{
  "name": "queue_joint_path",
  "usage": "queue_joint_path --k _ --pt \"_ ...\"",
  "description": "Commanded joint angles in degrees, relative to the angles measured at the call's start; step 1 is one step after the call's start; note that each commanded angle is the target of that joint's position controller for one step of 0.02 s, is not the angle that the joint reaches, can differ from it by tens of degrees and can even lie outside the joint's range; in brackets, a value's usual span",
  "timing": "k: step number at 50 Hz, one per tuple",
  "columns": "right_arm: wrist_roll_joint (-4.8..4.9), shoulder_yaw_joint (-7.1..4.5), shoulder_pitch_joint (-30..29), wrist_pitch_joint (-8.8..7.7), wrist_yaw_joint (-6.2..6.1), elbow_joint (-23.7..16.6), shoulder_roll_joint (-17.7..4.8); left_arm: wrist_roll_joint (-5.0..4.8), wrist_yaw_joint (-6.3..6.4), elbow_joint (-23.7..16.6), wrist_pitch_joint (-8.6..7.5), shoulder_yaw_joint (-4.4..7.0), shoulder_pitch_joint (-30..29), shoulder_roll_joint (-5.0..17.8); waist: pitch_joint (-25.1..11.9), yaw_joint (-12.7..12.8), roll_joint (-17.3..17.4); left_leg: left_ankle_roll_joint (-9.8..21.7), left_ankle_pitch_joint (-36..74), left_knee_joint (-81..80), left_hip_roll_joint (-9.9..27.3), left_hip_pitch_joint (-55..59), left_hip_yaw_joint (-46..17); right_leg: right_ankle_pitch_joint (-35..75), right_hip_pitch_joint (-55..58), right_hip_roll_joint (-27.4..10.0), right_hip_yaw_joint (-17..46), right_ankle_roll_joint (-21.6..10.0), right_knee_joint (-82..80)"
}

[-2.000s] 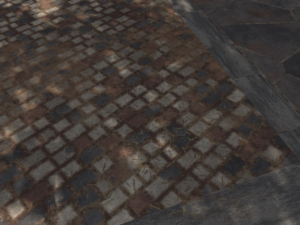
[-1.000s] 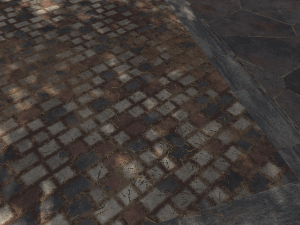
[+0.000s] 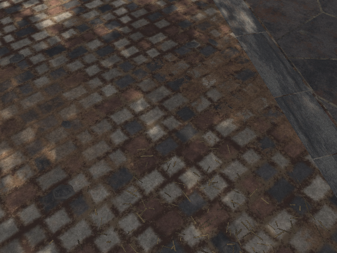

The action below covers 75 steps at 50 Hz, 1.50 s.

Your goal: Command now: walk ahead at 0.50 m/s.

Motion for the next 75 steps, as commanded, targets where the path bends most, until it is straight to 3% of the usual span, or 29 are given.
queue_joint_path --k 1,2,3,4,5,7,13,18,23,26,28,29,30,31,32,33,35,40,50,53,56,57,58,59,60,62,65,68,75 --pt "-2.02 -4.47 29.96 -1.24 -1.68 5.61 -13.17 -0.87 0.06 -3.87 -0.36 0.93 -0.49 6.87 -16.17 -14.18 1.75 6.03 -4.04 -3.64 12.86 35.13 -15.94 38.41 -18.30 -9.87 0.34 -3.65 38.90" --pt "-1.90 -5.25 29.72 -0.72 -1.08 5.61 -16.18 -2.92 -0.68 -3.84 -0.08 0.51 6.96 2.06 -21.04 -9.68 13.16 15.17 -5.37 -10.82 26.55 46.81 -44.09 -6.06 -38.47 1.35 1.00 -1.67 58.65" --pt "0.25 -4.75 24.35 -0.15 -0.56 5.09 -13.01 -1.34 -0.48 -4.24 0.29 1.82 0.88 7.30 -14.90 -8.68 2.99 12.57 -12.02 -13.97 22.73 40.40 -41.47 -1.10 -43.46 -2.62 7.55 -2.69 60.35" --pt "0.72 -3.70 18.46 -0.35 -0.30 4.11 -9.65 -0.99 -0.80 -6.33 -0.01 2.02 -4.81 7.24 -7.03 -6.95 2.05 10.20 -10.39 -16.08 20.70 31.55 -32.66 4.78 -44.39 -4.83 7.36 -2.71 57.37" --pt "0.41 -2.92 16.14 -0.83 -0.10 4.17 -6.74 -0.82 -0.91 -6.66 -0.10 2.04 -6.85 6.27 -3.45 -5.27 -0.26 8.30 -3.91 -18.04 18.13 25.12 -27.04 7.92 -42.18 -6.52 7.13 -2.46 54.24" --pt "0.52 -1.77 17.07 -1.54 -0.72 5.78 -3.58 0.56 -1.50 -6.23 1.35 1.95 -5.42 4.03 -2.08 -2.26 1.10 5.14 2.80 -19.78 13.75 18.49 -18.78 9.63 -36.97 -8.34 6.68 -1.23 49.32" --pt "0.69 -1.70 24.90 -2.51 -1.13 8.22 -6.85 0.66 -2.63 -10.44 3.43 2.17 -15.92 4.46 1.01 -2.65 2.73 4.30 11.50 -22.73 11.03 18.45 -11.84 17.70 -44.17 -9.83 3.21 1.60 39.52" --pt "0.66 -1.11 30.13 -2.46 -1.25 9.12 -6.65 -0.25 -2.80 -14.22 3.22 1.40 -27.26 3.93 1.99 -5.63 3.61 2.80 18.20 -22.51 9.89 22.87 -8.77 25.08 -44.33 -8.33 0.47 2.17 24.34" --pt "-0.05 -1.21 33.46 -2.17 -1.97 10.54 -7.43 -0.30 -2.65 -16.72 2.56 1.36 -33.33 4.88 2.95 -6.91 4.10 3.92 23.68 -19.48 12.86 32.18 -8.59 22.32 -44.63 -6.55 -0.34 -0.16 16.47" --pt "-0.33 -1.64 30.95 -1.99 -2.43 10.45 -8.77 -0.25 -2.12 -15.73 1.72 2.11 -28.15 6.11 0.32 -3.49 4.55 2.70 40.38 -11.29 13.52 33.93 -6.92 15.82 -35.18 -3.23 -1.65 -3.01 12.72" --pt "0.06 -1.71 29.07 -1.61 -2.29 10.05 -9.10 0.44 -1.18 -10.14 0.75 3.64 -11.38 8.52 -8.28 3.34 2.65 0.87 40.49 7.74 10.41 28.02 -4.34 18.13 -14.59 -1.88 -1.34 -5.70 7.70" --pt "0.67 -1.09 29.19 -1.66 -2.07 8.06 -7.09 1.94 -0.58 -8.29 0.38 5.03 -1.21 13.54 -15.79 6.17 -3.11 -0.21 19.06 25.44 7.12 15.63 -2.19 14.17 0.31 -15.16 13.23 -8.77 7.32" --pt "2.84 -0.53 36.49 -1.50 -1.36 7.91 -2.12 1.91 -1.08 -8.18 0.85 5.99 -0.64 17.49 -21.09 2.16 -15.06 -2.21 -24.47 45.29 -4.24 -4.20 -2.46 11.67 12.24 -29.15 41.56 -17.39 -0.51" --pt "1.34 -1.75 31.33 -1.07 -1.59 7.89 -7.19 -0.17 -1.48 -9.12 1.54 5.49 -6.56 14.35 -15.50 0.85 -4.69 -1.14 -20.48 48.10 -0.35 -9.13 -9.74 5.14 5.93 -26.10 39.42 -14.73 -3.44" --pt "1.09 -1.90 26.00 -1.23 -1.31 6.16 -7.12 -0.56 -1.66 -10.29 1.34 4.35 -12.71 10.61 -7.53 -0.85 -2.63 -1.00 -14.59 45.58 1.95 -9.77 -9.76 5.95 -3.22 -24.32 30.04 -12.23 -5.32" --pt "1.05 -1.82 24.19 -1.24 -1.21 5.95 -6.02 -0.26 -1.85 -10.34 0.79 3.56 -15.21 7.72 -3.91 -2.35 -0.50 -1.09 -11.10 42.42 3.82 -7.48 -9.70 11.38 -9.82 -21.87 23.80 -10.00 -7.64" --pt "-0.33 -1.82 25.65 0.31 -0.61 6.63 -4.12 -0.42 -1.18 -8.91 -0.04 2.52 -14.63 4.61 -2.03 -5.04 -2.52 -1.98 -8.86 38.11 5.52 -2.56 -9.62 17.36 -16.35 -17.87 14.43 -6.25 -9.76" --pt "-0.35 -2.14 19.28 2.59 0.49 3.96 -3.70 -0.59 -0.56 -7.06 -1.47 2.77 -8.44 7.28 0.00 -5.39 -3.09 -3.09 -1.82 34.33 6.24 -9.09 -8.21 27.25 -15.39 -16.53 5.05 -3.82 -11.67" --pt "-0.15 -0.79 0.76 2.23 1.45 -3.56 -3.00 -0.44 1.01 -4.84 -0.80 2.22 0.12 7.88 2.95 -1.39 -3.71 -2.04 5.97 9.61 3.42 -11.32 0.83 45.87 -3.92 -16.93 -6.29 -1.78 -8.41" --pt "-0.39 -1.37 2.79 2.25 1.25 -3.73 -4.23 -0.27 1.75 -4.76 -0.09 2.59 -0.58 9.65 0.62 -3.42 -5.37 0.98 -0.93 7.21 -0.33 -5.34 3.76 65.91 0.15 -18.22 -9.15 -1.46 -0.72" --pt "-0.75 -3.15 15.08 2.01 0.74 -0.42 -7.41 0.08 1.72 -6.09 1.11 3.48 -3.20 12.17 -6.50 -8.90 -7.00 5.44 -8.35 3.75 -5.05 8.97 3.99 72.89 -1.21 -19.08 -10.16 -2.30 20.22" --pt "-1.39 -4.42 22.69 1.63 0.29 1.69 -9.90 -0.25 1.15 -7.33 1.25 3.69 -5.17 12.65 -9.98 -13.21 -4.08 7.79 -7.30 -2.35 -3.58 20.69 -0.55 61.32 -9.27 -17.92 -10.80 -1.15 34.62" --pt "-1.73 -6.13 25.02 1.61 -0.37 1.68 -15.82 -0.80 0.38 -10.26 1.07 2.84 -4.92 8.01 -14.67 -12.07 5.83 13.29 -9.28 -3.72 11.99 35.54 -22.15 20.63 -28.31 -11.64 -10.55 1.03 54.75" --pt "-0.48 -6.61 23.63 2.27 -0.09 0.61 -18.60 -1.13 -0.53 -14.44 0.49 3.07 -7.89 8.33 -17.07 -9.82 9.23 20.50 -7.43 -12.51 20.86 42.48 -49.74 -6.08 -45.87 -0.62 0.29 2.58 67.90" --pt "0.58 -6.14 21.71 2.61 -0.42 1.04 -16.96 -0.55 -0.90 -15.85 -0.24 3.17 -14.14 9.78 -9.33 -9.59 1.56 17.79 -7.19 -14.58 19.31 37.18 -40.88 0.23 -51.94 -5.77 6.40 1.99 65.56" --pt "0.76 -4.76 16.31 2.14 -0.82 0.36 -11.87 -0.88 -0.94 -15.53 -0.85 3.12 -13.34 9.50 -2.05 -4.47 -3.91 12.12 3.22 -16.85 14.49 24.18 -29.59 7.12 -46.88 -9.29 5.97 2.43 55.31" --pt "1.63 -3.87 15.90 0.33 -1.29 -0.06 -10.66 1.48 -1.41 -15.78 2.40 2.98 -11.59 8.29 -3.01 -1.57 -1.52 9.78 15.44 -17.13 8.68 17.76 -21.56 7.95 -40.08 -10.47 5.43 5.18 48.23" --pt "1.57 -4.30 19.81 -0.21 -1.20 0.24 -13.03 1.35 -1.87 -18.42 3.72 2.82 -16.92 8.18 -2.55 -2.75 0.68 8.35 19.28 -17.44 6.45 17.15 -19.77 12.94 -42.92 -10.37 3.95 6.89 42.11" --pt "1.11 -4.21 28.16 0.43 -1.39 -0.15 -13.54 0.81 -2.40 -24.66 3.77 2.12 -32.10 9.13 -1.67 -8.44 3.55 5.94 20.03 -15.62 6.30 26.96 -23.56 22.46 -50.46 -7.71 4.29 6.88 26.67"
